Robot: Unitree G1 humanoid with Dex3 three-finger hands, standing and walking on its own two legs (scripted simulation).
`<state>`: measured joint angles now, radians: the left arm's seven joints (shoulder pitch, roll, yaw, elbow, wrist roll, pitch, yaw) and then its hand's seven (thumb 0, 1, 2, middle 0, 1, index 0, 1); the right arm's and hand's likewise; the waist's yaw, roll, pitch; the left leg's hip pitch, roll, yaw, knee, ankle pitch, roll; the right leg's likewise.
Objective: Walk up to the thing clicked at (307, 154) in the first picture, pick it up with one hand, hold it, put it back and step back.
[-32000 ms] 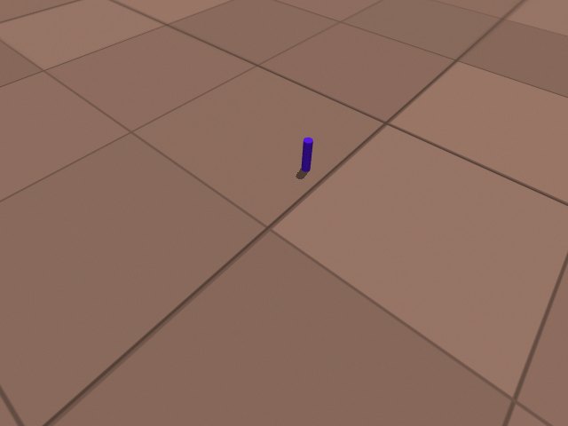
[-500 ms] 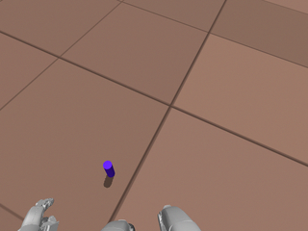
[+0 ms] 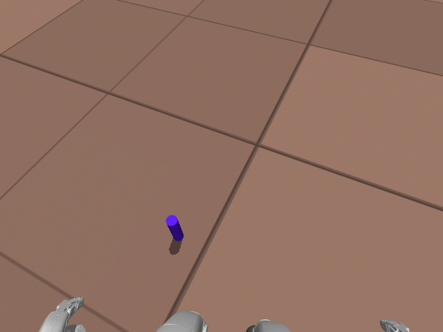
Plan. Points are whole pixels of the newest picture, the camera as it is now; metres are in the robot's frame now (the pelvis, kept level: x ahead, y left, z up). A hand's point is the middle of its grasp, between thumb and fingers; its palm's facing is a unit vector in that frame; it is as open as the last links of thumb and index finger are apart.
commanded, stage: step back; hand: left
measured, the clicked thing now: (175, 228) +0.53 +0.24 -0.67
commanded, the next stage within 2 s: none
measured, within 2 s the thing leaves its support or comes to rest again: neither
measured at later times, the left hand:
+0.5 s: hand out of the picture -0.08 +0.27 -0.16, palm faces -0.03 -0.91 -0.41, open 7.4 cm
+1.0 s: hand out of the picture -0.21 +0.24 -0.15, palm faces +0.05 -0.93 -0.37, open 7.4 cm
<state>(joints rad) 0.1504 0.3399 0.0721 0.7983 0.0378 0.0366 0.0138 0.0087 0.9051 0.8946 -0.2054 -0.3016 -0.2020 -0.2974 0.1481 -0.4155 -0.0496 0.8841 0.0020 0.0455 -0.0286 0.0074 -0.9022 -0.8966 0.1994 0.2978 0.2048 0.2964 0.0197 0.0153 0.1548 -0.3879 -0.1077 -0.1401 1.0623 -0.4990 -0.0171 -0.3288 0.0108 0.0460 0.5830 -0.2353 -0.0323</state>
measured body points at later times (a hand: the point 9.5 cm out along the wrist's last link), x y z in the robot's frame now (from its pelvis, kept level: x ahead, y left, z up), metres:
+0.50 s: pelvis -0.17 -0.01 -0.01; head -0.10 +0.00 +0.43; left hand -0.08 +0.32 -0.14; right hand -0.03 -0.32 -0.11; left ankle -0.06 +0.13 -0.73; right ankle -0.21 -0.15 -0.72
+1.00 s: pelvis -0.34 -0.03 -0.01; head -0.28 -0.01 +0.44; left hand -0.21 +0.29 -0.13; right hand -0.26 -0.33 -0.13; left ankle -0.33 +0.08 -0.73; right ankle -0.29 -0.15 -0.68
